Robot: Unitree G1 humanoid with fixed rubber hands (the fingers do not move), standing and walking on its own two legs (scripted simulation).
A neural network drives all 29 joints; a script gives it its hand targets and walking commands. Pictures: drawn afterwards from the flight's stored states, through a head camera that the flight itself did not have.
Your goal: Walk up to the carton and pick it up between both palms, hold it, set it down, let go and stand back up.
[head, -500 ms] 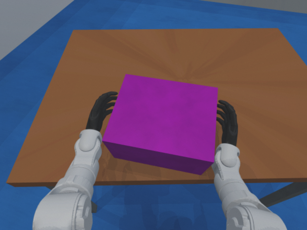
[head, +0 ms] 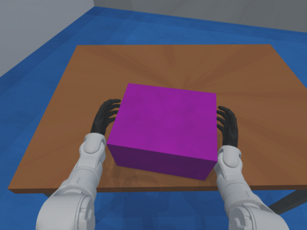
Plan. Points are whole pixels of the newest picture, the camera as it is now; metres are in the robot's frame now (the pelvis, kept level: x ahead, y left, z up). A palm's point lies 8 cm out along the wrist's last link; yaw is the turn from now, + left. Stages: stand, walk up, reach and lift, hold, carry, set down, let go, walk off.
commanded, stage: reach and lift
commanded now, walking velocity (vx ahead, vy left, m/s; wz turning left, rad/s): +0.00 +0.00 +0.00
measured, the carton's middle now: (165, 130) +0.41 -0.05 +0.03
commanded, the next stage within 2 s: none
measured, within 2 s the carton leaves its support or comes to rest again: neither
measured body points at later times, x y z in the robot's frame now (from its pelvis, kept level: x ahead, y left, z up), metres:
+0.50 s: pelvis -0.04 -0.01 +0.00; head -0.06 +0.00 +0.45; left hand +0.38 +0.12 +0.11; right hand +0.33 -0.23 +0.10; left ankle +0.00 +0.09 -0.74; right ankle -0.03 -0.14 -0.74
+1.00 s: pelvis -0.04 -0.01 +0.01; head -0.06 +0.01 +0.45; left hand +0.36 +0.14 +0.14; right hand +0.34 -0.21 +0.13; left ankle +0.00 +0.09 -0.74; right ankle -0.03 -0.14 -0.74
